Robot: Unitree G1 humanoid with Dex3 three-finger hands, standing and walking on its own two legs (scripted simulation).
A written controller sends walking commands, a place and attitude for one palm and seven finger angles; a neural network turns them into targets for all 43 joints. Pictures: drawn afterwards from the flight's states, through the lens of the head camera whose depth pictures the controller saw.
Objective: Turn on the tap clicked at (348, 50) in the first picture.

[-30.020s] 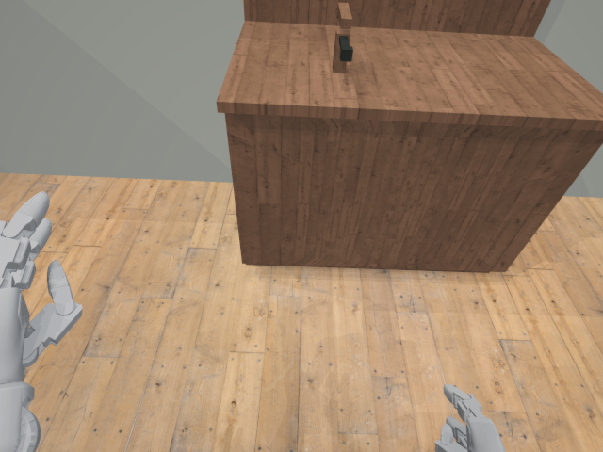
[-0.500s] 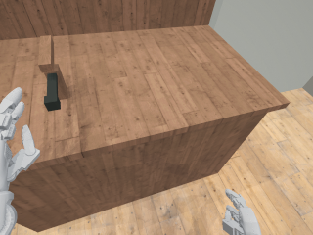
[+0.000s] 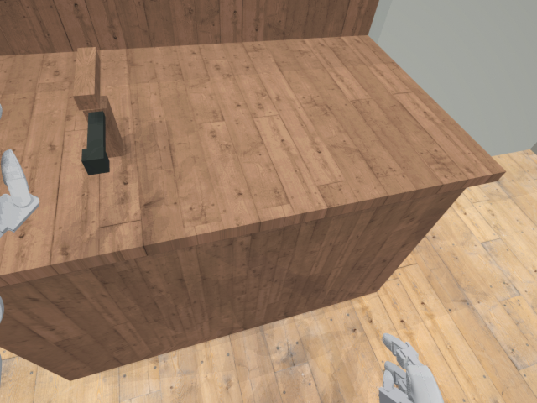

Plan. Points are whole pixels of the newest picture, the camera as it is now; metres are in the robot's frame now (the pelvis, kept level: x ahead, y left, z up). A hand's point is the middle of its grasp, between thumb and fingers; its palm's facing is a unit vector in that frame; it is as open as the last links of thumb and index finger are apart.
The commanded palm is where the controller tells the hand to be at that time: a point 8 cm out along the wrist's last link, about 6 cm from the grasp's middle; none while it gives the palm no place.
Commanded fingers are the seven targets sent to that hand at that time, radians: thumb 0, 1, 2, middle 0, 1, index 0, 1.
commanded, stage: come to a stop and stand still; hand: left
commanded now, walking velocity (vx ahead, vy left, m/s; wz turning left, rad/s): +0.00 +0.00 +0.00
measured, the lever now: (96, 161) +0.38 +0.31 +0.12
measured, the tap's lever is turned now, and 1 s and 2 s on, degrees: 0 0 0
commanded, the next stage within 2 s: look again from close up in 0.78 s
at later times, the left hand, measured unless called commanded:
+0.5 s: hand (82, 234) +0.23 +0.23 +0.18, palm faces +0.41 -0.87 -0.26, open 7.4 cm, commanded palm +0.17 +0.27 +0.18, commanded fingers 0.00 0.90 0.90 -0.20 -0.30 -0.20 -0.30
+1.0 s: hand (69, 242) +0.23 +0.26 +0.16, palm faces +0.40 -0.86 -0.32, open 7.4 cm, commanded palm +0.17 +0.28 +0.18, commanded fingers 0.00 0.90 0.90 -0.20 -0.30 -0.20 -0.30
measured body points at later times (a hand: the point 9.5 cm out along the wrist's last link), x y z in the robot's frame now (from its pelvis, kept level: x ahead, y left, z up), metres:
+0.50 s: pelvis +0.01 -0.01 +0.00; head +0.01 +0.02 +0.45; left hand +0.20 +0.28 +0.19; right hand +0.20 -0.23 -0.05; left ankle +0.00 +0.07 -0.74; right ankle +0.06 -0.11 -0.74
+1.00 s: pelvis +0.01 +0.01 +0.00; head +0.02 +0.03 +0.45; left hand +0.20 +0.30 +0.17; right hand +0.18 -0.22 -0.07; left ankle +0.00 +0.07 -0.74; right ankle +0.06 -0.11 -0.74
